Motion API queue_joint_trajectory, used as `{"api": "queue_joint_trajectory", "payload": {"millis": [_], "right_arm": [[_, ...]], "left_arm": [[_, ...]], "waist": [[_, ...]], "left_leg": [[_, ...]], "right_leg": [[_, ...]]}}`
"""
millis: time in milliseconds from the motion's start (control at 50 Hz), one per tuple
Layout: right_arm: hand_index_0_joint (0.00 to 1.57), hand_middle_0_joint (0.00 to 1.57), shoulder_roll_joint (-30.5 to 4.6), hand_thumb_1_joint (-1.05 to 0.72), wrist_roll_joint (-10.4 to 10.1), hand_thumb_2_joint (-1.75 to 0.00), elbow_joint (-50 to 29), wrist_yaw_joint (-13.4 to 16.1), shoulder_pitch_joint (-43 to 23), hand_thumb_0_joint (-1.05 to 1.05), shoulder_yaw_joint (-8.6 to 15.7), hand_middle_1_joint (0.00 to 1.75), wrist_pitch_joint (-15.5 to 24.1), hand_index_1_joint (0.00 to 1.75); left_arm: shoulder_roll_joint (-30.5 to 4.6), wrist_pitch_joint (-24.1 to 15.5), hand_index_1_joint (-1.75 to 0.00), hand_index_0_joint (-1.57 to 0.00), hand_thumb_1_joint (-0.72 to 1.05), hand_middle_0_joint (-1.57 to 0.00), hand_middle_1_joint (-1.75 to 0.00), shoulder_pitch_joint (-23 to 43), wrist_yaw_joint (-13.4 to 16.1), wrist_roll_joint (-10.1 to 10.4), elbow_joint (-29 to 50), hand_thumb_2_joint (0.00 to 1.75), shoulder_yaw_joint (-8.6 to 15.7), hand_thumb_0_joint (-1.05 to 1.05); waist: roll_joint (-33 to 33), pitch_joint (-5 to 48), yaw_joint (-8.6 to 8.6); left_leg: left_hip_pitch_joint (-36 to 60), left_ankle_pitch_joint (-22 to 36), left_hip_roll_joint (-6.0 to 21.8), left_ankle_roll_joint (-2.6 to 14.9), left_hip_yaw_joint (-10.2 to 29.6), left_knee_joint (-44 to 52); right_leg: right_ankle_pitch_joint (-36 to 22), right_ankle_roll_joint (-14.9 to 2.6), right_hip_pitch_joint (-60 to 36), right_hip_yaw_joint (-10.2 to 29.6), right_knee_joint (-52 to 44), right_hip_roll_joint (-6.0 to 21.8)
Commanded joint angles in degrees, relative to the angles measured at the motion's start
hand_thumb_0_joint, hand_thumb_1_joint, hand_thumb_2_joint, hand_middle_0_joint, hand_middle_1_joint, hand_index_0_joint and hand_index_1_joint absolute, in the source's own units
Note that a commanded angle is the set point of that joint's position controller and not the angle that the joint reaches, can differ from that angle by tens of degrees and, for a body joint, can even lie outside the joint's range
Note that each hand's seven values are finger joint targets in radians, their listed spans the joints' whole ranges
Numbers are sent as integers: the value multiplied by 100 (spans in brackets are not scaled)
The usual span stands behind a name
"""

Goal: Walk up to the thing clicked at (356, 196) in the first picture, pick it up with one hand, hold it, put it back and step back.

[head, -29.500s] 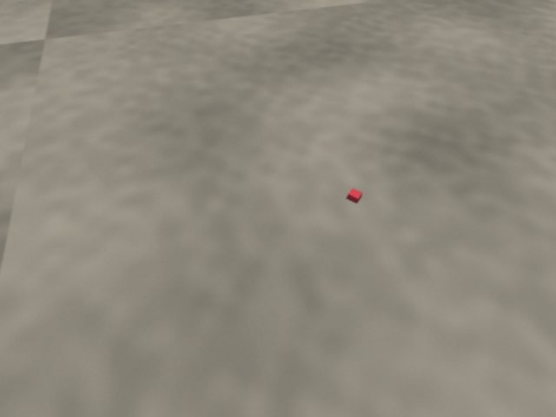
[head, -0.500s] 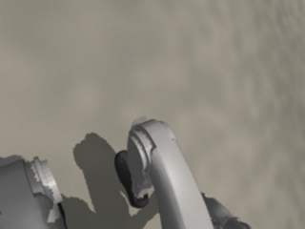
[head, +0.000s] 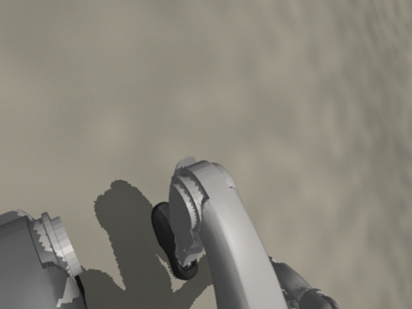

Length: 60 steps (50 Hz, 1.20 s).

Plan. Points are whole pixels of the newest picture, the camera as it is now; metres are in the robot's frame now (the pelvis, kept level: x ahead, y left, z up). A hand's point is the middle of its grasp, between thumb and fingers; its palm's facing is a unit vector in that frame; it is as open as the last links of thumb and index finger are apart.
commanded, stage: open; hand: left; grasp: from above
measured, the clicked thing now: out of the picture +0.46 +0.33 -0.28
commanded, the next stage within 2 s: withdraw in 0.50 s
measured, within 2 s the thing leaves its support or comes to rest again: neither
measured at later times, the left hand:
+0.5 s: hand out of the picture +0.45 +0.33 -0.25, palm faces -0.47 -0.12 -0.87, open 11.9 cm
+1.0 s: hand out of the picture +0.48 +0.37 -0.13, palm faces -0.24 -0.07 -0.97, open 12.9 cm
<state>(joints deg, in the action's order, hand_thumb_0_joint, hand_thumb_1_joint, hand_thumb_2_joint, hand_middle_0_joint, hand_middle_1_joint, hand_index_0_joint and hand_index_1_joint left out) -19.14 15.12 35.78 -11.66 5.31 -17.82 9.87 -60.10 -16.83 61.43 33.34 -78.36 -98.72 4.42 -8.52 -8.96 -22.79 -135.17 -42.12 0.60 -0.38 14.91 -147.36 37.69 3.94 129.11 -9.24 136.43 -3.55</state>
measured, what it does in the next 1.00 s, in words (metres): stands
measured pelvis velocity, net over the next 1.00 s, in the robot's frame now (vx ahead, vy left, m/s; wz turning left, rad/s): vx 0.00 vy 0.00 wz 0.03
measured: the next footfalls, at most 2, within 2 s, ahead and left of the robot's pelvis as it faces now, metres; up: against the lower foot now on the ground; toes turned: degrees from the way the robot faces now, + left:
none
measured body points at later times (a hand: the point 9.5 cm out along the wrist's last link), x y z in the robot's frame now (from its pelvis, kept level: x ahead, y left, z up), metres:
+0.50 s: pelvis +0.00 +0.00 +0.00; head +0.28 +0.14 +0.32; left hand +0.47 +0.33 -0.20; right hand +0.06 -0.25 -0.05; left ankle +0.06 +0.13 -0.27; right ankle +0.12 -0.12 -0.26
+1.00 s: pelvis +0.00 +0.00 +0.02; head +0.24 +0.11 +0.38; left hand +0.49 +0.37 -0.08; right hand +0.08 -0.26 -0.06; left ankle +0.06 +0.12 -0.27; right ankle +0.12 -0.12 -0.26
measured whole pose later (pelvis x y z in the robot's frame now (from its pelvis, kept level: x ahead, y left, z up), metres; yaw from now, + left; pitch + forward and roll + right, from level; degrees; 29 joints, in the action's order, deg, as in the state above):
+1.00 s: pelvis +0.00 +0.00 +0.02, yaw +2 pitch +34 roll -13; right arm -17.9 10.7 37.3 -14.6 9.2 -10.3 7.8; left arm -50.5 -5.1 58.5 28.6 -69.6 -81.6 5.6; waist -1.0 1.6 -17.5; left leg -135.7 -41.8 0.7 -0.7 12.4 -142.8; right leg 38.3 3.0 130.6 -7.5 134.0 -2.6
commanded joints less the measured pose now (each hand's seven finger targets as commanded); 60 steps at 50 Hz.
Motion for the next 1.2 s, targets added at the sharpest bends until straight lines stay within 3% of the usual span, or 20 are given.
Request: {"api": "queue_joint_trajectory", "payload": {"millis": [0, 120, 180, 200, 320, 380, 480, 520, 620, 640, 680, 740, 760, 780, 820, 880, 940, 1020, 1100, 1180], "right_arm": [[20, 20, -1914, -90, -42, -90, 66, 76, 944, 0, 558, 30, 7, 30], [20, 20, -1918, -90, -32, -90, 70, 71, 1019, 0, 607, 30, -38, 30], [20, 20, -1960, -90, -3, -90, 81, 55, 1015, 0, 577, 30, -17, 30], [20, 20, -1909, -90, -29, -90, 109, 68, 1055, 0, 564, 30, -37, 30], [20, 20, -1928, -90, -53, -90, 54, 54, 1073, 0, 554, 30, 7, 30], [20, 20, -1959, -90, -85, -90, 31, 92, 1046, 0, 601, 30, -23, 30], [20, 20, -1952, -90, -54, -90, -2, 90, 1023, 0, 612, 30, -49, 30], [20, 20, -1941, -90, -38, -90, 1, 77, 980, 0, 610, 30, -27, 30], [20, 20, -1986, -90, -63, -90, 29, 59, 1046, 0, 640, 30, -7, 30], [20, 20, -1973, -90, -59, -90, 65, 64, 1081, 0, 643, 30, -22, 30], [20, 20, -1969, -90, -64, -90, 65, 54, 1144, 0, 693, 30, -17, 30], [20, 20, -1828, -90, -91, -90, 121, -28, 1174, 0, 775, 30, 40, 30], [20, 20, -1834, -90, -127, -90, 82, -47, 1182, 0, 860, 30, 52, 30], [20, 20, -1804, -90, -155, -90, 111, -94, 1237, 0, 910, 30, 76, 30], [20, 20, -1807, -90, -249, -90, 55, -145, 1226, 0, 1095, 30, 52, 30], [20, 20, -1647, -89, -377, -90, 92, -217, 1320, 0, 1266, 30, -64, 30], [20, 20, -1511, -90, -588, -90, 151, -256, 1365, 0, 1397, 30, -244, 30], [20, 20, -1496, -90, -817, -90, 183, -164, 1585, 0, 1663, 30, -513, 30], [20, 20, -1496, -90, -952, -90, 144, 97, 1671, 0, 1711, 30, -814, 30], [20, 20, -1376, -90, -971, -90, 18, 384, 1675, 0, 1662, 30, -987, 30]], "left_arm": [[-1268, -41, -56, -54, 4, -52, -58, 1341, 185, 104, 627, 52, 119, 0], [-1356, -56, -64, -45, -6, -43, -66, 1429, 235, 74, 866, 60, 143, 0], [-1175, -30, -66, -43, -8, -41, -68, 1251, 203, 105, 538, 62, 47, 0], [-1335, -40, -67, -41, -11, -39, -69, 1293, 211, 119, 640, 64, 134, 0], [-1204, -13, -74, -35, -17, -33, -76, 1152, 89, 156, 546, 69, 54, 0], [-1455, -55, -76, -34, -18, -32, -78, 1328, 92, 146, 772, 70, 183, 0], [-1387, -80, -78, -31, -21, -29, -80, 1319, 134, 60, 849, 73, 158, 0], [-1154, -51, -79, -29, -23, -28, -81, 1277, 129, 48, 719, 74, 15, 0], [-1313, -42, -78, -30, -26, -29, -79, 1444, 137, 70, 1022, 77, 106, 0], [-1537, -41, -77, -30, -25, -29, -78, 1512, 179, 52, 1219, 77, 259, 0], [-1551, -26, -77, -30, -26, -29, -78, 1484, 223, 108, 1385, 77, 392, 0], [-1193, 122, -78, -28, -27, -27, -79, 1762, 224, 185, 1848, 79, 206, 0], [-1356, 180, -78, -28, -28, -27, -79, 1799, 250, 258, 2207, 79, 396, 0], [-1222, 314, -78, -28, -28, -27, -79, 1648, 246, 291, 2106, 79, 362, 0], [-1241, 544, -78, -26, -29, -26, -79, 1529, 247, 479, 2453, 80, 575, 0], [-776, 1000, -80, -24, -31, -24, -80, 1323, 34, 725, 2549, 82, 488, 0], [-203, 1404, -85, -21, -35, -20, -85, 1249, -453, 1081, 2489, 86, 155, 0], [441, 1626, -86, -20, -38, -21, -86, 1333, -1366, 1510, 2780, 88, -267, 0], [671, 1477, -85, -23, -35, -24, -84, 1195, -2315, 1561, 2822, 87, -562, 0], [445, 1084, -82, -26, -31, -27, -82, 1109, -2719, 1539, 3045, 84, -421, 0]], "waist": [[3163, 3497, -212], [3506, 3924, -150], [3061, 3498, -278], [3095, 3640, -204], [2909, 3452, -234], [3174, 3673, -118], [3360, 3728, -141], [3323, 3564, -191], [3402, 3613, -187], [3498, 3922, -98], [3670, 4064, -55], [3908, 4234, -1], [4155, 4706, 133], [4239, 4679, 145], [4358, 5009, 427], [4129, 5091, 592], [3712, 5029, 676], [2860, 4790, 501], [2013, 4189, 441], [1556, 4118, 570]], "left_leg": [[2875, 1401, 167, 26, -486, 1630], [3105, 1682, 177, 19, -561, 1606], [2690, 1559, 152, 84, -601, 1452], [2731, 1549, 163, 91, -599, 1530], [2688, 1436, 153, 91, -596, 1483], [2896, 1431, 178, 35, -502, 1614], [3023, 1550, 187, 5, -520, 1598], [2978, 1517, 170, 10, -547, 1577], [3057, 1612, 180, 14, -546, 1600], [3225, 1738, 183, 3, -544, 1608], [3323, 1815, 180, -24, -548, 1645], [3383, 1769, 185, -38, -610, 1702], [3669, 1905, 175, -53, -622, 1774], [3694, 1949, 183, -60, -627, 1764], [3731, 2070, 152, -85, -701, 1924], [3444, 2036, 105, 2, -913, 1995], [3053, 1681, 74, 93, -985, 2225], [2852, 1121, 16, 157, -915, 2648], [2399, 915, -96, 228, -997, 2722], [2326, 1061, -172, 223, -1137, 2644]], "right_leg": [[-1445, -505, -1936, -693, -1031, -167], [-1706, -520, -2249, -607, -1022, -197], [-1674, -474, -2130, -637, -1099, -200], [-1669, -470, -2288, -597, -1145, -218], [-1515, -484, -2133, -620, -1121, -193], [-1434, -529, -2121, -635, -1064, -178], [-1534, -533, -2096, -649, -1032, -185], [-1539, -529, -1972, -660, -1008, -180], [-1613, -512, -1998, -661, -1029, -170], [-1705, -519, -2113, -646, -1019, -174], [-1732, -543, -2122, -653, -1007, -155], [-1767, -550, -2009, -602, -1002, -157], [-1857, -557, -2069, -598, -1022, -137], [-1901, -569, -1939, -583, -957, -117], [-1934, -587, -1855, -540, -997, -93], [-1951, -582, -1913, -393, -1241, -121], [-1668, -608, -1955, -237, -1438, -145], [-1142, -613, -2161, -136, -1821, -95], [-865, -656, -2452, -12, -2213, -28], [-804, -657, -2742, 143, -2391, 53]]}}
